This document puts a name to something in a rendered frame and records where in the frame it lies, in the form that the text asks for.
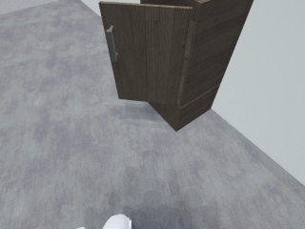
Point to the handle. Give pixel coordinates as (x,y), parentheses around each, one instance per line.
(111,44)

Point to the cupboard door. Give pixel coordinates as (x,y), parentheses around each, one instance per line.
(151,41)

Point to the left robot thigh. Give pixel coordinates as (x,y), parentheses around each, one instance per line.
(118,222)

